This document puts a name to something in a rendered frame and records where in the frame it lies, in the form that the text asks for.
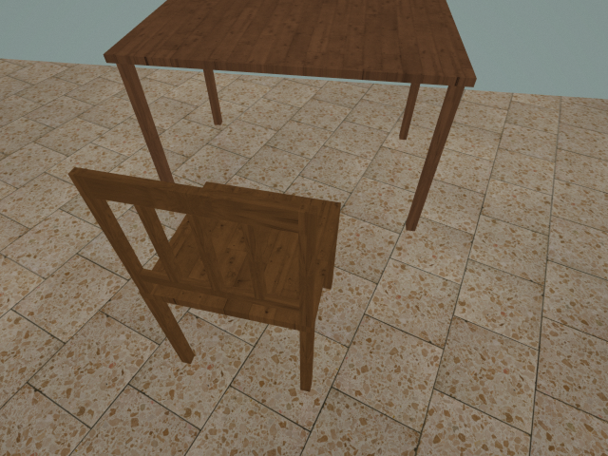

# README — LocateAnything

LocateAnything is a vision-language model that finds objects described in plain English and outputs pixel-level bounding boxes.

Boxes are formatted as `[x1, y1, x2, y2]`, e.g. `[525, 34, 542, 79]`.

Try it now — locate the chair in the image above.
[68, 167, 341, 392]

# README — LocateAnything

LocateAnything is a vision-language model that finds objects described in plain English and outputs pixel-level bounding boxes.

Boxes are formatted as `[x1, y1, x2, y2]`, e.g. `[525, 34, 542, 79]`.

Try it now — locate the table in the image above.
[104, 0, 477, 231]

